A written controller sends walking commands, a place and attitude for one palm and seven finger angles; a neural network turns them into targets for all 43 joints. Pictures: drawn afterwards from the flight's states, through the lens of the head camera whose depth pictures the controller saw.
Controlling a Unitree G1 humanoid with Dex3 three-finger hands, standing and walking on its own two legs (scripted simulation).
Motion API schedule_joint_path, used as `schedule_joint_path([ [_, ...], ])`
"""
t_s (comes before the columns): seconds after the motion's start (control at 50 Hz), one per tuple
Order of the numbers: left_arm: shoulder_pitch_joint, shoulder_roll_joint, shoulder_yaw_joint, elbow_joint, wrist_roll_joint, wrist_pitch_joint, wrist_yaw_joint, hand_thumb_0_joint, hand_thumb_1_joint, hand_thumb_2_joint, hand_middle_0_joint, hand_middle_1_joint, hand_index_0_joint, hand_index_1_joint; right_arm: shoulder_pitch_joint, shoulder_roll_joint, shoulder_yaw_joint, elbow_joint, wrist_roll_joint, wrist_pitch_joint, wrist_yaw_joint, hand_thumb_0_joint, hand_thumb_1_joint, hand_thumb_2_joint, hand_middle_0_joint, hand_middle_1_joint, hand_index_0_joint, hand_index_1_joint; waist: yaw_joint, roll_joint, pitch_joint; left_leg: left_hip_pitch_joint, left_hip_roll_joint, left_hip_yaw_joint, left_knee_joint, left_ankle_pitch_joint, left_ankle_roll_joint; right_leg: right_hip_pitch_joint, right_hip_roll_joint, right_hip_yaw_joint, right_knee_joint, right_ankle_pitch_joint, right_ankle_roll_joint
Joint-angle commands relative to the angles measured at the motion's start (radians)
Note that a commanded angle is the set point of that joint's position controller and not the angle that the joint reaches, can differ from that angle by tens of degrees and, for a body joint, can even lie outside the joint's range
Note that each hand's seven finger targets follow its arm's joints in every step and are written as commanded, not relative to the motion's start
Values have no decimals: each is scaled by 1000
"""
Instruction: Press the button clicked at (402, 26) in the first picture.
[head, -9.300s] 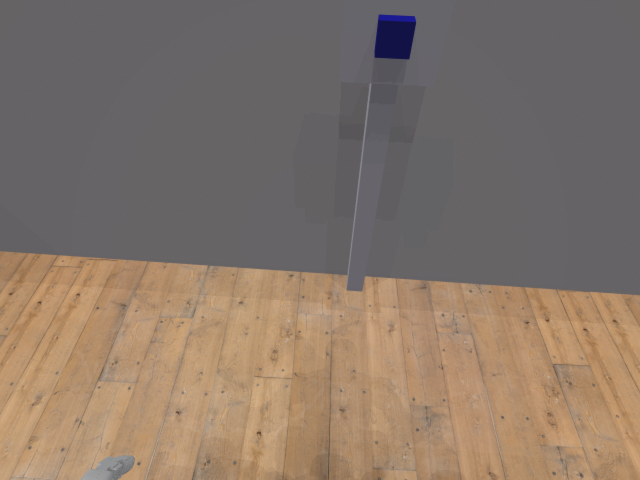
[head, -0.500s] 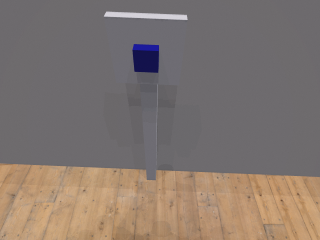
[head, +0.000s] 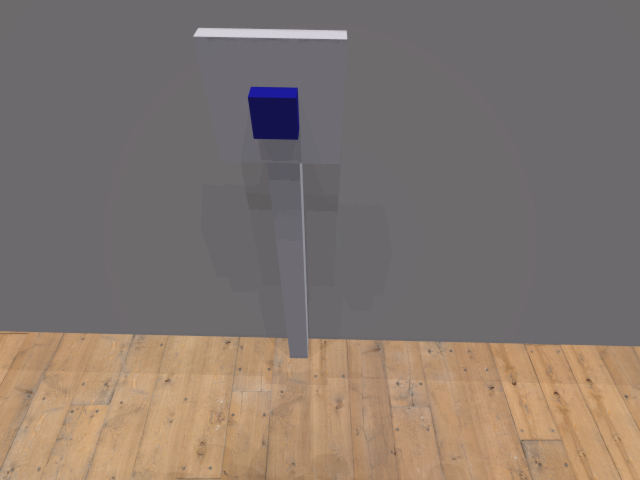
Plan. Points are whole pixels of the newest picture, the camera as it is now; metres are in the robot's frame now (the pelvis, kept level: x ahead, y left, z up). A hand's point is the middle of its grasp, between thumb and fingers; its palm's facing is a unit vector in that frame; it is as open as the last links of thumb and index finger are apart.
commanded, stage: come to a stop and stand still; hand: left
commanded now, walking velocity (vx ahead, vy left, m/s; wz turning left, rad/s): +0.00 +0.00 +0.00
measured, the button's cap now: (275, 112) +0.58 +0.10 +0.17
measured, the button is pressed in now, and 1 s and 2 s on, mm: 0 0 0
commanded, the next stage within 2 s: look again from close up in 0.10 s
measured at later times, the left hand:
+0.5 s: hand out of the picture +0.05 +0.20 -0.17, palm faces +0.03 -0.96 -0.27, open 7.4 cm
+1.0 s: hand out of the picture +0.02 +0.22 -0.17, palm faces -0.02 -0.97 -0.25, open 7.4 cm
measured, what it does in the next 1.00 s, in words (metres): stands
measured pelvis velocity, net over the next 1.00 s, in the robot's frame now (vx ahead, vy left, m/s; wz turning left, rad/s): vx -0.01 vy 0.01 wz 0.00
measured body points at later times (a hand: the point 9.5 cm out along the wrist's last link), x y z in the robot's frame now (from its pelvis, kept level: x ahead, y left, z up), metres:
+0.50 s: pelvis +0.02 +0.00 -0.01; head +0.01 -0.01 +0.44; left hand +0.05 +0.25 -0.15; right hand +0.08 -0.26 -0.16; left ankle +0.04 +0.09 -0.74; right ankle -0.03 -0.10 -0.74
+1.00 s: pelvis -0.01 +0.01 +0.00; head -0.01 +0.02 +0.45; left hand +0.02 +0.27 -0.15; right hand +0.04 -0.25 -0.15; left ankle +0.04 +0.09 -0.74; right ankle -0.03 -0.10 -0.74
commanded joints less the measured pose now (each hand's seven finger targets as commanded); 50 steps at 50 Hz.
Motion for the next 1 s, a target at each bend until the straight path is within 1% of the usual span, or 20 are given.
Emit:
schedule_joint_path([
  [0.0,69,89,15,-17,-5,-15,11,0,900,900,-200,-300,-200,-300,51,-68,-6,-28,-1,-12,-6,0,-900,-900,200,300,200,300,3,-9,61,60,117,-142,-68,-72,-9,-136,-116,123,-128,-13,-11],
  [0.16,97,73,9,-4,-5,-22,14,0,900,900,-200,-300,-200,-300,44,-62,-3,-28,0,-15,-10,0,-900,-900,200,300,200,300,4,-14,69,78,121,-131,-49,-9,-9,-137,-115,127,-132,41,-11],
  [0.18,42,275,6,-101,18,-41,13,0,900,900,-200,-300,-200,-300,-22,-221,-32,-173,-9,-10,12,0,-900,-900,200,300,200,300,-26,1,158,11,78,-156,18,-68,-26,-211,-104,120,-114,-37,-25],
  [0.2,38,201,26,-109,10,-48,20,0,900,900,-200,-300,-200,-300,-63,-178,-33,-183,-19,-25,8,0,-900,-900,200,300,200,300,12,-44,73,-18,106,-136,76,-104,-15,-214,-135,159,-93,-97,-24],
  [0.22,36,190,31,-103,19,-57,23,0,900,900,-200,-300,-200,-300,-43,-157,-36,-172,-21,-36,1,0,-900,-900,200,300,200,300,-10,-22,-4,-2,95,-134,112,-10,-12,-153,-158,177,-94,27,-36],
  [0.26,49,192,32,-123,8,-63,22,0,900,900,-200,-300,-200,-300,-18,-134,-30,-178,-13,-36,2,0,-900,-900,200,300,200,300,-9,-26,-60,1,81,-121,124,0,-10,-98,-173,193,-86,115,-42],
  [0.28,47,194,32,-129,8,-61,22,0,900,900,-200,-300,-200,-300,-16,-130,-25,-183,-14,-35,4,0,-900,-900,200,300,200,300,-7,-60,-66,-10,77,-117,133,8,-6,-73,-167,179,-68,190,-36],
  [0.3,37,195,34,-134,5,-60,23,0,900,900,-200,-300,-200,-300,-21,-142,-29,-184,-13,-36,3,0,-900,-900,200,300,200,300,-9,-43,-60,-8,82,-116,119,21,-2,-62,-162,164,-45,227,-42],
  [0.34,33,209,41,-150,5,-59,23,0,900,900,-200,-300,-200,-300,-42,-172,-34,-194,-11,-41,-1,0,-900,-900,200,300,200,300,1,-8,-48,1,103,-124,101,100,11,-47,-139,134,-6,316,-39],
  [0.36,31,219,43,-155,4,-58,23,0,900,900,-200,-300,-200,-300,-53,-187,-36,-197,-10,-43,-2,0,-900,-900,200,300,200,300,6,-11,-48,11,112,-129,101,145,18,-42,-130,119,10,348,-37],
  [0.44,9,245,45,-173,4,-49,22,0,900,900,-200,-300,-200,-300,-93,-225,-38,-210,-10,-41,-3,0,-900,-900,200,300,200,300,14,-31,-23,23,126,-129,99,214,27,-49,-118,100,16,364,-26],
  [0.5,-27,275,48,-190,5,-45,18,0,900,900,-200,-300,-200,-300,-125,-251,-37,-216,-12,-41,0,0,-900,-900,200,300,200,300,15,-7,-37,43,130,-134,85,237,26,-39,-117,95,14,343,-26],
  [0.66,-107,325,45,-201,6,-34,-1,0,900,900,-200,-300,-200,-300,-201,-301,-29,-222,-14,-38,11,0,-900,-900,200,300,200,300,16,-8,-4,41,137,-155,-1,81,19,-63,-120,107,-60,152,-17],
  [0.78,-125,339,42,-190,8,-28,-10,0,900,900,-200,-300,-200,-300,-213,-321,-26,-212,-13,-38,17,0,-900,-900,200,300,200,300,18,11,-10,43,144,-177,-54,-5,15,-61,-116,104,-84,73,-12],
  [0.82,-121,338,40,-180,7,-28,-11,0,900,900,-200,-300,-200,-300,-213,-322,-23,-201,-13,-39,18,0,-900,-900,200,300,200,300,18,-2,-23,46,144,-176,-62,-15,13,-55,-121,105,-93,68,-11],
  [0.84,-100,291,29,-162,5,-24,-10,0,900,900,-200,-300,-200,-300,-197,-277,-12,-187,-14,-35,19,0,-900,-900,200,300,200,300,15,-14,-33,57,147,-177,-65,-36,8,-55,-117,100,-96,51,-4],
  [0.86,-75,243,16,-143,5,-16,-9,0,900,900,-200,-300,-200,-300,-171,-238,-1,-171,-16,-29,19,0,-900,-900,200,300,200,300,10,-17,-26,54,150,-178,-76,-90,1,-62,-110,89,-94,16,5],
  [0.88,-53,227,12,-131,5,-10,-8,0,900,900,-200,-300,-200,-300,-148,-222,1,-157,-17,-22,20,0,-900,-900,200,300,200,300,12,-20,-23,44,156,-189,-89,-171,2,-60,-102,77,-85,-31,7],
  [0.92,-28,227,13,-122,10,1,-12,0,900,900,-200,-300,-200,-300,-140,-243,-8,-151,-20,-12,18,0,-900,-900,200,300,200,300,11,-2,16,8,176,-224,-126,-320,11,-96,-81,59,-53,-102,5],
  [0.98,3,221,21,-121,19,12,-21,0,900,900,-200,-300,-200,-300,-111,-274,-26,-143,-20,-5,11,0,-900,-900,200,300,200,300,12,52,54,-24,236,-303,-185,-448,46,-135,-47,20,33,-121,2],
])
